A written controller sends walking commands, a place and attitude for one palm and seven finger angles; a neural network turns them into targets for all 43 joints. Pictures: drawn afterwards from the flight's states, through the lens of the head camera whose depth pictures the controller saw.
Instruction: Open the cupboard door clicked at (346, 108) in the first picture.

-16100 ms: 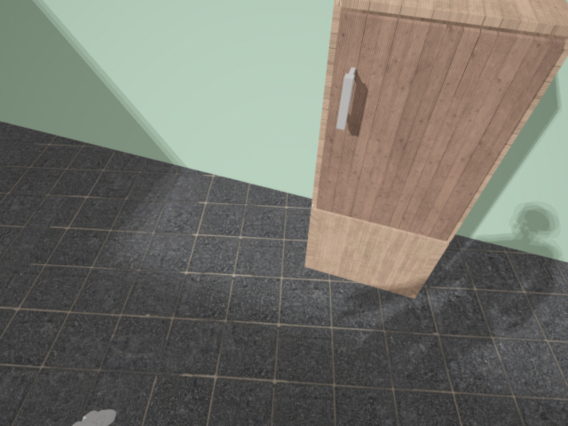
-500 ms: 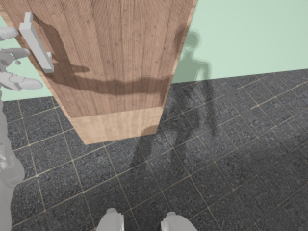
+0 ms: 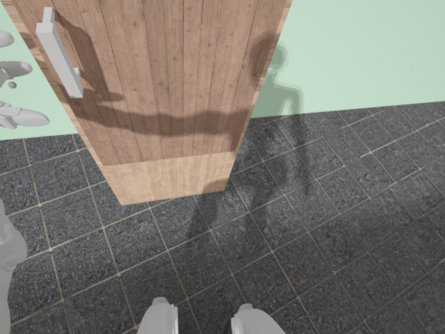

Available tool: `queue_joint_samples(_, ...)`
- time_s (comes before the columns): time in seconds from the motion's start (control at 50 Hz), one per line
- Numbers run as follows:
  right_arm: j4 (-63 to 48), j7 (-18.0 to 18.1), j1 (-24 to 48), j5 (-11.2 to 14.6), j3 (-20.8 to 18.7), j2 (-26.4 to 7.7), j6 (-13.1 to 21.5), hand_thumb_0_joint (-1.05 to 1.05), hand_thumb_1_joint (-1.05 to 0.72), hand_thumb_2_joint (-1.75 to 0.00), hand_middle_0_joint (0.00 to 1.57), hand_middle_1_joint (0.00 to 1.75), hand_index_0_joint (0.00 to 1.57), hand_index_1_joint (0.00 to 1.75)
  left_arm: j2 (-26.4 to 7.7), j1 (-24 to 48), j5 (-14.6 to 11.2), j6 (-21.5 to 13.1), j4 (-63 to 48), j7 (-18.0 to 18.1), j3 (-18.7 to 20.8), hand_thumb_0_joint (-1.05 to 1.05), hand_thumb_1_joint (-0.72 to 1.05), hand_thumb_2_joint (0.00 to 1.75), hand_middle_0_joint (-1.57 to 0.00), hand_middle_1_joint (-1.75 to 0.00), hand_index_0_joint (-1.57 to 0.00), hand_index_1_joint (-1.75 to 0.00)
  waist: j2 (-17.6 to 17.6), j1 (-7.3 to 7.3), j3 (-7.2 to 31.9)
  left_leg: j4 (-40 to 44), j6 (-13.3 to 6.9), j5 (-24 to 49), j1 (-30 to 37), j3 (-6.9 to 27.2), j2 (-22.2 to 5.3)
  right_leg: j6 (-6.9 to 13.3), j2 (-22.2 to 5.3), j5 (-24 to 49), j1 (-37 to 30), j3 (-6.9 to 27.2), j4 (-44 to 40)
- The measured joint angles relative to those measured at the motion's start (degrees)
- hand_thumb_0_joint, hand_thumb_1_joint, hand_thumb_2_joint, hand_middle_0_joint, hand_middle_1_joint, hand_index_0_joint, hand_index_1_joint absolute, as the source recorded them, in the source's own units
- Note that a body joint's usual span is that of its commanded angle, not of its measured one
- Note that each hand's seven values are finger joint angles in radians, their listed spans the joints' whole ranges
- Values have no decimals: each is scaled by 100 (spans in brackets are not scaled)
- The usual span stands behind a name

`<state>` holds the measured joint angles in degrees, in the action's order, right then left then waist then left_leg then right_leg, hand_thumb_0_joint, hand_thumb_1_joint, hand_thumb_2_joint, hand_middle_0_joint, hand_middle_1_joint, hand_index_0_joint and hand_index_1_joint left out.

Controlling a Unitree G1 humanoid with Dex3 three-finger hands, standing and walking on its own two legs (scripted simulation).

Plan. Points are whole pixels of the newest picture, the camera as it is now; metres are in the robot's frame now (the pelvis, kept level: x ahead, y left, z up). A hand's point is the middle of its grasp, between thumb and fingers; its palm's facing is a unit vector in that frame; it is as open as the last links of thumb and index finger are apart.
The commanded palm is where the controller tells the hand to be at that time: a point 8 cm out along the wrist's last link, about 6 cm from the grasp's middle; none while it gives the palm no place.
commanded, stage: move the hooked fingers beside the handle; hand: left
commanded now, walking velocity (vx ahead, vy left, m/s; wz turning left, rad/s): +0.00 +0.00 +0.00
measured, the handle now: (63, 56) +0.55 +0.24 +0.11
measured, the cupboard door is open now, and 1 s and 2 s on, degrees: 0 0 0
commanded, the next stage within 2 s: slide the fingers in behind the handle in 0.46 s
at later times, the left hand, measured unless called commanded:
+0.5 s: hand (12, 85) +0.49 +0.30 +0.10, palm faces +0.14 -0.99 +0.01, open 13.9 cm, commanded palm +0.47 +0.33 +0.10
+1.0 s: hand (47, 84) +0.50 +0.26 +0.10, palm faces +0.13 -0.99 +0.00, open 13.9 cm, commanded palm +0.48 +0.30 +0.10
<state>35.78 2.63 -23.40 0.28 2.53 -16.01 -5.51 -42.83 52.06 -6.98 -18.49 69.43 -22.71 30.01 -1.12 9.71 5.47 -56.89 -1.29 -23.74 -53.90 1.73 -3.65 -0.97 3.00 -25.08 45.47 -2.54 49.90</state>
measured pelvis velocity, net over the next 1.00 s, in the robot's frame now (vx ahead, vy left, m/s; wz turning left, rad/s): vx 0.00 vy -0.01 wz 0.01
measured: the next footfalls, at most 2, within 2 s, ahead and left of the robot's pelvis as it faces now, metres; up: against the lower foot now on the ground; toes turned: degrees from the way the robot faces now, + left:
none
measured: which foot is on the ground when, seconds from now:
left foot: down 0.00-1.00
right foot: down 0.00-1.00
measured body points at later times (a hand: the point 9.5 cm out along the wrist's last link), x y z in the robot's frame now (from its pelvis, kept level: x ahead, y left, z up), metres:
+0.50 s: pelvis +0.00 +0.00 +0.00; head +0.12 +0.04 +0.43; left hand +0.48 +0.36 +0.10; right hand -0.01 -0.27 -0.10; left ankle +0.02 +0.10 -0.68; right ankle -0.02 -0.14 -0.68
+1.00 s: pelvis +0.00 -0.01 +0.00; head +0.11 +0.03 +0.43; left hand +0.49 +0.31 +0.10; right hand +0.01 -0.27 -0.10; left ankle +0.02 +0.10 -0.68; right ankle -0.02 -0.14 -0.68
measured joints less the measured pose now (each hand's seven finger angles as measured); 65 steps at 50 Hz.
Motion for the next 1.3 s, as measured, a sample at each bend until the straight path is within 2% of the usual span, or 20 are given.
queue_joint_samples(0.12, -40, 2, -21, 9, 39, 26, 5, 0, -91, -90, 21, 30, 20, 30, -16, 57, 87, 192, 185, 86, -84, -1, -50, 30, -30, -120, -30, -120, -21, 42, 19, 6, -29, 5, 31, -4, 27, -26, -25, 6, -41, 2, -16)
queue_joint_samples(0.26, -21, -10, -6, -12, 79, 60, 53, 0, -91, -90, 21, 30, 20, 30, -34, 127, 92, 44, 199, 171, -10, -1, -50, 30, -30, -120, -30, -120, -20, 57, -14, -14, -44, 15, 2, -25, 30, -41, -31, 18, -2, 23, 11)
queue_joint_samples(0.42, -33, 1, -54, -17, 81, 41, 56, 0, -91, -90, 21, 30, 20, 30, -122, 176, 111, 129, 277, 73, -60, -1, -50, 30, -30, -120, -30, -120, -31, 63, -26, -29, -49, 20, -68, -27, 29, -45, -30, 24, 69, 27, 27)
queue_joint_samples(0.54, -9, -21, -96, -31, 36, 35, 34, 0, -91, -90, 21, 30, 20, 30, -12, -34, 61, 38, -20, 78, 84, -1, -50, 30, -30, -120, -30, -120, -15, 31, 15, -12, -36, 2, -21, -41, 6, -35, -9, 22, 29, 46, 0)
queue_joint_samples(0.7, -3, -26, -83, -3, 12, 30, 15, 0, -91, -90, 21, 30, 20, 30, 107, -29, 15, 216, 29, 120, -207, -1, -50, 30, -30, -120, -30, -120, -36, -10, 42, 39, -20, 7, 102, 12, 30, -18, -21, 10, -120, -8, -58)
queue_joint_samples(0.82, 22, -46, -3, -34, -12, 44, 79, 0, -91, -90, 21, 30, 20, 30, 396, -5, -18, 89, -120, 294, -351, -1, -50, 30, -30, -120, -30, -120, -41, -44, 17, 64, -2, 34, 130, 26, 51, -2, -40, 5, -136, -24, -41)
queue_joint_samples(0.92, 7, -70, 64, -39, -2, 61, 111, 0, -91, -90, 21, 30, 20, 30, 519, 81, 64, 119, -38, 457, -336, -1, -50, 30, -30, -120, -30, -120, -46, 1, 28, 60, 17, 39, 114, 15, 46, 17, -38, -14, -90, -13, 16)
queue_joint_samples(1.1, -3, -91, 23, -33, 10, 84, 122, 0, -91, -90, 21, 30, 20, 30, 515, 66, 173, 67, 37, 706, -238, -1, -50, 30, -30, -120, -32, -122, -74, 35, 2, 64, 62, 32, 121, -20, 5, 59, -4, -43, -36, 28, 94)
queue_joint_samples(1.3, 118, -58, -69, -6, -18, 54, 123, 0, -91, -90, 21, 30, 20, 30, 412, 176, 81, 63, 134, 620, -339, -1, -50, 30, -30, -121, -33, -123, -67, 30, -21, 56, 106, 40, 78, 53, -9, 104, 21, -53, -14, -39, 97)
